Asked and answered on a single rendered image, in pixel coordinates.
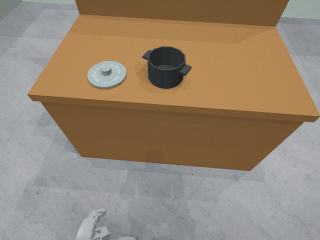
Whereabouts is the robot left hand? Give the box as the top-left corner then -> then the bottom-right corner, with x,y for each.
76,208 -> 111,240

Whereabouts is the knob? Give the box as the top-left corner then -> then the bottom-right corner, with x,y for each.
101,65 -> 112,75

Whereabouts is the pot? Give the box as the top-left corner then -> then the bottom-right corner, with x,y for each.
142,46 -> 192,89

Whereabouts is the lid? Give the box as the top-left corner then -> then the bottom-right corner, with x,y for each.
87,61 -> 127,89

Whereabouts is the table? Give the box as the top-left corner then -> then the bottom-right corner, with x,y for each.
27,0 -> 320,171

